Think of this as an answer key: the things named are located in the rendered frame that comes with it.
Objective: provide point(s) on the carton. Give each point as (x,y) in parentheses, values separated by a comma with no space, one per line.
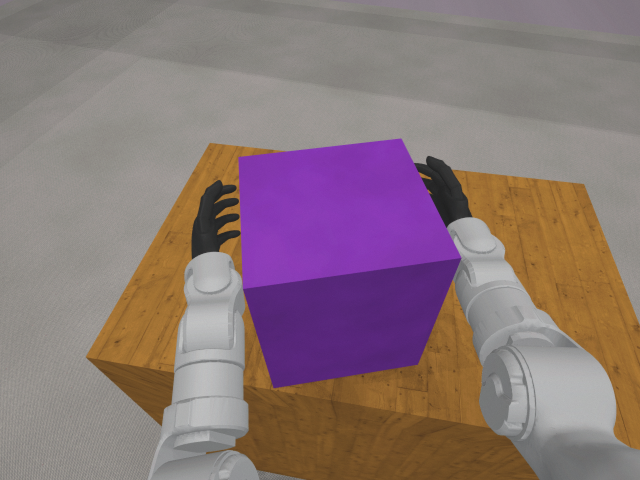
(346,261)

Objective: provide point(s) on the left robot upper arm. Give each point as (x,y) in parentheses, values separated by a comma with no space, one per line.
(223,465)

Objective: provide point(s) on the pedestal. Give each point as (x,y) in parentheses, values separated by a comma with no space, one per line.
(420,422)

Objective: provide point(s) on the robot right forearm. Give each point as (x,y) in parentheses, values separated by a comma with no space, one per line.
(495,303)

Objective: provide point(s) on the right robot upper arm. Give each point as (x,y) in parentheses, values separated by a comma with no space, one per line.
(556,406)

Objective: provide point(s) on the right robot hand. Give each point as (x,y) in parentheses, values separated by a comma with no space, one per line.
(447,195)

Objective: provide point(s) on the left robot hand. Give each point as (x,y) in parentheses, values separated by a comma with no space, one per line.
(205,227)

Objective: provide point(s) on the robot left forearm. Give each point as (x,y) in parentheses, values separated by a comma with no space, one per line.
(207,412)

